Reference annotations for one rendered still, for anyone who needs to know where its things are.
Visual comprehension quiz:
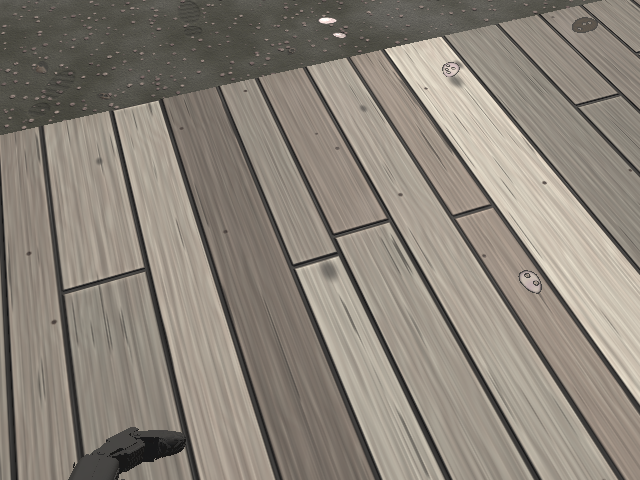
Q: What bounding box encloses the robot left hand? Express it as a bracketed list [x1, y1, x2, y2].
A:
[68, 427, 186, 480]

